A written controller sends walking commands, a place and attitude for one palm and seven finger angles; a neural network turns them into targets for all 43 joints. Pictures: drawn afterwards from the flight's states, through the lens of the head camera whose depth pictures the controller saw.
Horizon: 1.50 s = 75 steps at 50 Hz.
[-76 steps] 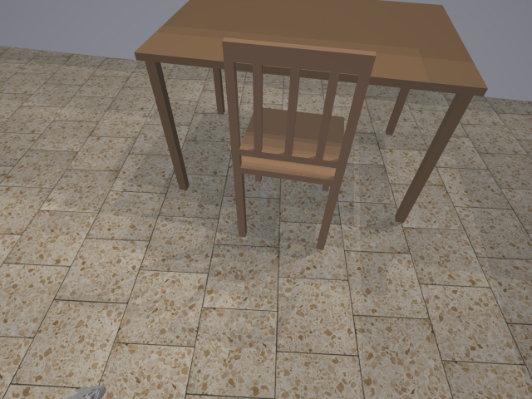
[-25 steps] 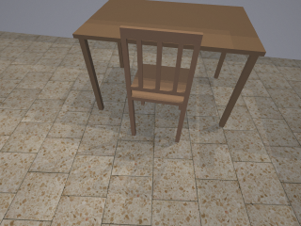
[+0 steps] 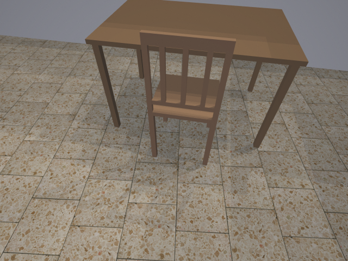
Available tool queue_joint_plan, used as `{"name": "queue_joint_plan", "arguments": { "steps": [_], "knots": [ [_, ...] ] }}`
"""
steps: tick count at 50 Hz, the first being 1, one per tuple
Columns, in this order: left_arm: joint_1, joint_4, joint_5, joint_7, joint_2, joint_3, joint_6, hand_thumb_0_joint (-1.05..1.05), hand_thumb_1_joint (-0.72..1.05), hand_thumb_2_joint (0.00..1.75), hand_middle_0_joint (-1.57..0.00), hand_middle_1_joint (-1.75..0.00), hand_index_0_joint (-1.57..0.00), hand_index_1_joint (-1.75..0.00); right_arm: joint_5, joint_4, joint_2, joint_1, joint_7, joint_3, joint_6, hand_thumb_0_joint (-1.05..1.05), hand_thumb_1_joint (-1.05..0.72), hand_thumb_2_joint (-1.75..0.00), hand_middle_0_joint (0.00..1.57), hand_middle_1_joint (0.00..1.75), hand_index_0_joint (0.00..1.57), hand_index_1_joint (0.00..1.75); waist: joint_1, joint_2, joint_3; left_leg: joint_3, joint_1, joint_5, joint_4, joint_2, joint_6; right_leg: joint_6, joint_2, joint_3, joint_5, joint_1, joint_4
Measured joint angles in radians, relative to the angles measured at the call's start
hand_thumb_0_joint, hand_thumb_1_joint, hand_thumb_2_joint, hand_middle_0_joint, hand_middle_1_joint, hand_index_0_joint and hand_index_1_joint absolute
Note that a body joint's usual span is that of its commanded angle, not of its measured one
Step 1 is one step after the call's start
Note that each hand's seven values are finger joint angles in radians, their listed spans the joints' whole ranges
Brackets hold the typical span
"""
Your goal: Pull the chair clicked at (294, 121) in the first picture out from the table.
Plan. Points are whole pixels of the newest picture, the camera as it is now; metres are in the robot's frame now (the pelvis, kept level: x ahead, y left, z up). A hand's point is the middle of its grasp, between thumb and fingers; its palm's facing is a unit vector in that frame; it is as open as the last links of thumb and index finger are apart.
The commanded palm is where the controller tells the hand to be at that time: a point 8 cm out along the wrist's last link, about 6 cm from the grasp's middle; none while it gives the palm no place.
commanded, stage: look at it before walking up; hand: left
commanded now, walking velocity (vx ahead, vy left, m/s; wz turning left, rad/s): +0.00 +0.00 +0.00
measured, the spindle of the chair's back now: (184, 78) +0.92 +0.01 -0.10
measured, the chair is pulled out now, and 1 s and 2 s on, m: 0.00 0.00 0.00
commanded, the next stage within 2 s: turn to face it in 0.12 s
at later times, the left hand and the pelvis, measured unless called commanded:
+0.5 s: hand out of the picture +0.06 +0.24 -0.16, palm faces -0.05 -0.94 -0.33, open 7.4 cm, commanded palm none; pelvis -0.01 +0.00 +0.00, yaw -3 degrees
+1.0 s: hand out of the picture +0.00 +0.11 -0.17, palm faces -0.04 -0.99 -0.14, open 7.4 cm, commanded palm none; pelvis +0.08 -0.04 +0.00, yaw -7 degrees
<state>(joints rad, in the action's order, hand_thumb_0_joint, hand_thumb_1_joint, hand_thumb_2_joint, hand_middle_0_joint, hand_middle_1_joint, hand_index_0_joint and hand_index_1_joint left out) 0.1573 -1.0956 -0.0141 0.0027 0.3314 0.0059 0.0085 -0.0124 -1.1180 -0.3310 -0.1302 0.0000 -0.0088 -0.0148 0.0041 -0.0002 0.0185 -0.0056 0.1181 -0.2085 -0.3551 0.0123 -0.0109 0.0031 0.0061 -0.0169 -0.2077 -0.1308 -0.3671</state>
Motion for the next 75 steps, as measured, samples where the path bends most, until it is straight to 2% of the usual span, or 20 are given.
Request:
{"name": "queue_joint_plan", "arguments": {
  "steps": [13,20,28,31,34,36,37,38,41,43,46,49,53,58,60,62,64,66,70,75],
  "knots": [
    [0.000,-0.001,-0.001,-0.001,0.000,0.000,0.002,0.00,0.91,0.90,-0.20,-0.30,-0.20,-0.29,0.001,-0.001,0.002,-0.002,0.000,-0.001,0.000,0.00,-0.90,-0.90,0.20,0.30,0.21,0.29,0.002,-0.001,0.001,0.003,-0.007,0.006,0.010,-0.002,0.001,-0.001,-0.002,0.003,0.005,0.008,0.010],
    [0.007,0.003,-0.001,0.001,0.001,-0.005,-0.004,0.00,0.91,0.90,-0.20,-0.30,-0.20,-0.29,0.000,0.007,0.001,0.005,-0.004,0.005,-0.001,0.00,-0.90,-0.90,0.20,0.30,0.21,0.29,0.008,-0.004,0.004,-0.018,-0.006,0.000,0.001,0.007,-0.001,0.001,0.008,-0.017,0.009,-0.001,0.003],
    [0.027,0.022,-0.004,-0.002,-0.022,-0.011,-0.025,0.00,0.91,0.90,-0.20,-0.30,-0.20,-0.29,-0.005,0.030,0.027,-0.014,-0.010,0.010,0.008,0.00,-0.90,-0.90,0.20,0.30,0.20,0.29,0.004,-0.001,0.002,-0.053,0.023,-0.032,-0.056,0.021,-0.004,0.002,0.023,-0.052,-0.013,-0.048,-0.063],
    [0.062,0.032,-0.009,0.010,-0.044,-0.016,-0.034,0.00,0.91,0.90,-0.20,-0.30,-0.20,-0.29,-0.012,0.033,0.052,-0.053,-0.004,0.014,0.015,0.00,-0.90,-0.90,0.20,0.30,0.20,0.29,0.001,0.004,-0.016,-0.066,0.030,-0.062,-0.085,0.026,-0.001,0.010,0.026,-0.059,-0.095,-0.078,-0.135],
    [0.106,0.041,-0.014,0.024,-0.071,-0.026,-0.037,0.00,0.91,0.90,-0.20,-0.30,-0.20,-0.29,-0.015,0.035,0.077,-0.099,0.000,0.024,0.014,0.00,-0.90,-0.90,0.20,0.30,0.20,0.29,0.002,0.004,-0.022,-0.088,0.025,-0.092,-0.110,0.037,-0.004,0.015,0.016,-0.013,-0.174,-0.126,-0.254],
    [0.134,0.042,-0.015,0.031,-0.092,-0.032,-0.033,0.00,0.91,0.90,-0.20,-0.30,-0.20,-0.29,-0.016,0.033,0.089,-0.129,0.000,0.030,0.010,0.00,-0.90,-0.90,0.20,0.30,0.21,0.29,-0.001,-0.003,-0.018,-0.099,0.019,-0.115,-0.131,0.051,-0.015,0.016,0.007,0.026,-0.187,-0.129,-0.261],
    [0.146,0.044,-0.016,0.033,-0.102,-0.033,-0.025,0.00,0.91,0.90,-0.20,-0.30,-0.20,-0.29,-0.016,0.030,0.093,-0.146,-0.001,0.032,0.008,0.00,-0.90,-0.90,0.20,0.30,0.21,0.29,-0.003,-0.007,-0.015,-0.100,0.024,-0.136,-0.160,0.060,-0.022,0.019,0.006,0.039,-0.164,-0.115,-0.223],
    [0.155,0.042,-0.018,0.032,-0.114,-0.034,-0.013,0.00,0.91,0.90,-0.20,-0.30,-0.20,-0.29,-0.014,0.026,0.095,-0.161,-0.002,0.035,0.009,0.00,-0.90,-0.90,0.20,0.30,0.21,0.29,-0.006,-0.020,-0.011,-0.091,0.045,-0.176,-0.217,0.074,-0.013,0.031,0.016,0.054,-0.116,-0.109,-0.214],
    [0.190,0.033,-0.010,0.012,-0.150,-0.033,0.026,0.00,0.91,0.90,-0.20,-0.30,-0.20,-0.29,-0.012,-0.004,0.109,-0.190,0.000,0.039,0.027,0.00,-0.90,-0.90,0.20,0.30,0.20,0.29,0.005,-0.035,-0.009,-0.049,0.174,-0.288,-0.523,0.073,0.009,0.063,0.036,0.079,-0.127,-0.079,-0.202],
    [0.227,0.021,-0.009,-0.001,-0.173,-0.030,0.037,0.00,0.91,0.90,-0.20,-0.30,-0.20,-0.29,-0.014,-0.013,0.119,-0.189,0.003,0.044,0.029,0.01,-0.91,-0.90,0.20,0.30,0.20,0.29,0.013,-0.030,-0.010,-0.053,0.257,-0.246,-0.666,0.069,0.009,0.071,0.042,0.075,-0.120,-0.037,-0.145],
    [0.281,-0.010,-0.011,-0.009,-0.205,-0.023,0.043,0.00,0.91,0.90,-0.20,-0.30,-0.20,-0.29,-0.016,0.000,0.136,-0.168,0.008,0.054,0.022,0.01,-0.91,-0.90,0.20,0.30,0.20,0.29,0.010,-0.023,-0.010,-0.074,0.354,-0.154,-0.721,0.079,-0.001,0.071,0.048,0.066,-0.091,0.021,-0.053],
    [0.323,-0.041,-0.013,-0.013,-0.231,-0.018,0.047,0.00,0.91,0.90,-0.20,-0.30,-0.20,-0.29,-0.014,0.023,0.156,-0.135,0.013,0.061,0.015,0.01,-0.91,-0.90,0.20,0.30,0.20,0.29,0.007,-0.018,-0.009,-0.085,0.416,-0.087,-0.676,0.092,-0.007,0.070,0.056,0.057,-0.078,0.069,0.013],
    [0.355,-0.071,-0.017,-0.018,-0.252,-0.017,0.055,0.00,0.91,0.90,-0.20,-0.30,-0.20,-0.29,-0.010,0.043,0.169,-0.083,0.013,0.070,0.007,0.01,-0.92,-0.90,0.20,0.30,0.20,0.29,0.022,-0.014,-0.001,-0.089,0.443,-0.049,-0.558,0.097,-0.001,0.060,0.064,0.042,-0.091,0.125,0.059],
    [0.367,-0.091,-0.019,-0.023,-0.242,-0.027,0.053,0.00,0.91,0.90,-0.20,-0.30,-0.20,-0.29,-0.007,0.072,0.188,-0.026,0.015,0.063,-0.018,0.01,-0.92,-0.90,0.20,0.30,0.20,0.29,0.040,0.012,0.016,-0.111,0.361,-0.042,-0.341,0.070,0.031,0.035,0.050,0.031,-0.175,0.178,0.016],
    [0.376,-0.092,-0.013,-0.019,-0.242,-0.034,0.050,0.00,0.91,0.90,-0.20,-0.30,-0.20,-0.29,-0.014,0.092,0.188,-0.018,0.009,0.057,-0.046,0.00,-0.92,-0.90,0.20,0.30,0.20,0.29,0.037,0.010,0.016,-0.118,0.297,0.033,-0.251,0.064,0.062,0.031,0.046,0.029,-0.256,0.127,-0.155],
    [0.347,-0.091,-0.011,-0.014,-0.227,-0.039,0.032,0.00,0.91,0.90,-0.20,-0.30,-0.20,-0.29,-0.015,0.101,0.201,-0.013,-0.001,0.053,-0.060,0.00,-0.92,-0.90,0.20,0.30,0.20,0.29,0.032,0.032,0.028,-0.144,0.291,0.010,-0.310,0.056,0.077,0.042,0.028,0.022,-0.293,-0.005,-0.489],
    [0.303,-0.078,-0.017,-0.010,-0.206,-0.047,0.017,0.00,0.91,0.90,-0.20,-0.30,-0.20,-0.29,-0.014,0.098,0.214,-0.031,-0.006,0.049,-0.057,0.00,-0.91,-0.90,0.20,0.30,0.20,0.29,0.029,0.049,0.022,-0.165,0.254,-0.037,-0.293,0.042,0.077,0.047,0.003,0.032,-0.245,-0.140,-0.727],
    [0.252,-0.050,-0.023,-0.004,-0.188,-0.056,0.011,0.01,0.91,0.90,-0.20,-0.30,-0.20,-0.29,-0.002,0.095,0.213,-0.056,-0.027,0.069,-0.063,-0.02,-0.94,-0.90,0.20,0.30,0.21,0.29,0.024,0.051,0.012,-0.173,0.212,-0.030,-0.232,0.027,0.072,0.041,-0.027,0.048,-0.177,-0.249,-0.810],
    [0.169,0.025,-0.026,0.003,-0.168,-0.068,0.011,0.00,0.92,0.90,-0.19,-0.30,-0.20,-0.29,-0.011,0.068,0.182,-0.110,-0.024,0.068,-0.057,-0.02,-0.96,-0.90,0.20,0.30,0.20,0.29,0.020,0.041,-0.015,-0.177,0.138,-0.004,-0.116,0.009,0.075,0.017,-0.083,0.067,-0.084,-0.369,-0.714],
    [0.089,0.072,-0.024,0.011,-0.155,-0.073,0.006,0.00,0.92,0.90,-0.19,-0.30,-0.19,-0.29,-0.018,0.041,0.176,-0.179,-0.013,0.063,-0.045,-0.01,-0.94,-0.90,0.20,0.30,0.20,0.29,-0.009,0.027,-0.022,-0.173,0.059,-0.010,-0.036,0.002,0.064,-0.002,-0.114,0.072,-0.034,-0.374,-0.478]
  ]
}}
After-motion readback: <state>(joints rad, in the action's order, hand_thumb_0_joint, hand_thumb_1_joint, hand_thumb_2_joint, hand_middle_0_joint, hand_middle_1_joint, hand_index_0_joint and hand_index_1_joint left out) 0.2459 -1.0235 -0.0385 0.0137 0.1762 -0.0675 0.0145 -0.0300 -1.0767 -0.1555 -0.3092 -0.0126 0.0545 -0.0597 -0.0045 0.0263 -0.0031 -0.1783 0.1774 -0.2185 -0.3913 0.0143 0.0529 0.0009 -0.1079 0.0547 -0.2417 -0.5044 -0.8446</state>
